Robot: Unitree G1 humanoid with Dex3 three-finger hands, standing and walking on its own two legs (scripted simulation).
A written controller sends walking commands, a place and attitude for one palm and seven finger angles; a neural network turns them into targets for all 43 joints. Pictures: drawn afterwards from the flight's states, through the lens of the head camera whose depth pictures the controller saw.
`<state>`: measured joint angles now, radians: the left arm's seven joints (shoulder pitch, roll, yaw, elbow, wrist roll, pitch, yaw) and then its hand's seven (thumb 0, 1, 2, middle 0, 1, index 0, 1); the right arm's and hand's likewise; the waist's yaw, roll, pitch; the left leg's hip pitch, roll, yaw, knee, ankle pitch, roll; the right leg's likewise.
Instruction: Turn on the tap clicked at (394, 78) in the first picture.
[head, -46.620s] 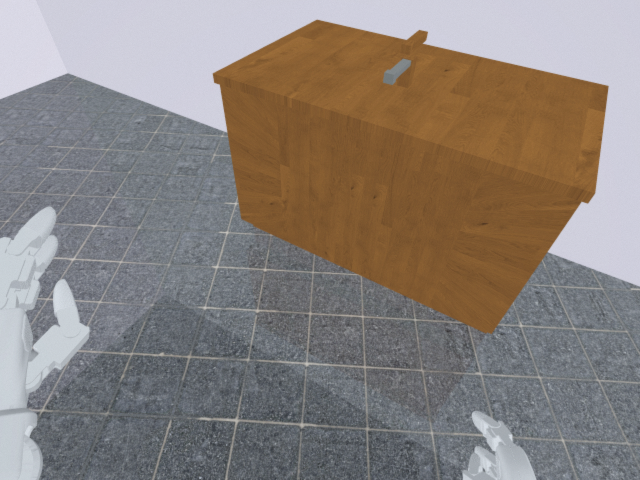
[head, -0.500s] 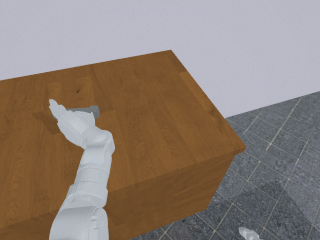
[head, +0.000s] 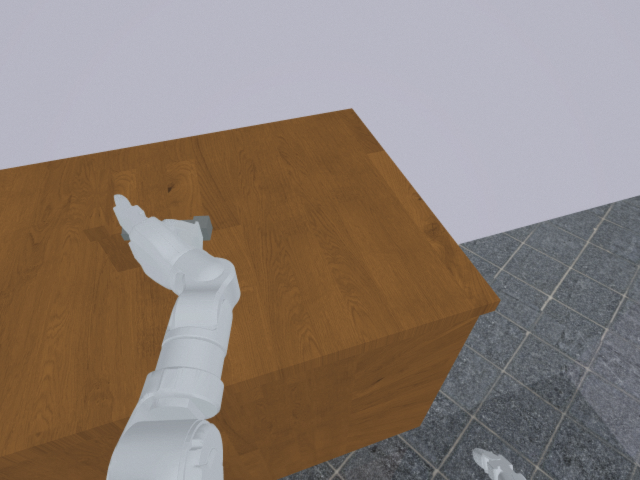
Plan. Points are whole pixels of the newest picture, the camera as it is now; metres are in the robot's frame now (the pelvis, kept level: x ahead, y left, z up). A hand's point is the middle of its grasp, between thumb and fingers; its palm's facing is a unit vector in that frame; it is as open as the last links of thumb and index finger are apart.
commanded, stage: lift the hand up off the lever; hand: left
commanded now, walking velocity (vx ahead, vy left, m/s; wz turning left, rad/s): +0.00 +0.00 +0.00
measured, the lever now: (202, 228) +0.47 +0.22 +0.04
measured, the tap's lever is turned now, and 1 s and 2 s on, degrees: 75 75 75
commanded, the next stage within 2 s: draw the hand back beside the body in 0.36 s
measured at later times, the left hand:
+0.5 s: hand (196, 225) +0.41 +0.19 +0.12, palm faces +0.79 -0.60 -0.12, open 7.8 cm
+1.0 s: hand (156, 281) +0.29 +0.20 +0.14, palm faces +0.23 -0.94 -0.25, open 7.7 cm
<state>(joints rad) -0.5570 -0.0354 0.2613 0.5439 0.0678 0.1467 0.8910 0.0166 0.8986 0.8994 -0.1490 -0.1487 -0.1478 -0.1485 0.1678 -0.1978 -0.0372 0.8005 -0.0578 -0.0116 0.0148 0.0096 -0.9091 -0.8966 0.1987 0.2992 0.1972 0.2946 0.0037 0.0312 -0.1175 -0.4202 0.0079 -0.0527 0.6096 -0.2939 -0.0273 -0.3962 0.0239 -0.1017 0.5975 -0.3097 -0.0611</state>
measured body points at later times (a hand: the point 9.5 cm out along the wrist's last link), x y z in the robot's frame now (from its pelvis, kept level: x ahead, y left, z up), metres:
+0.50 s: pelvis +0.00 +0.00 +0.00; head +0.01 -0.02 +0.45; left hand +0.36 +0.22 +0.12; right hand +0.15 -0.24 -0.12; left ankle +0.01 +0.14 -0.73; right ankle +0.00 -0.08 -0.73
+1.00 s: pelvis +0.00 +0.01 +0.02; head -0.02 -0.02 +0.47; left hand +0.27 +0.25 +0.16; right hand +0.18 -0.22 -0.08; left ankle +0.01 +0.14 -0.73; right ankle +0.00 -0.08 -0.73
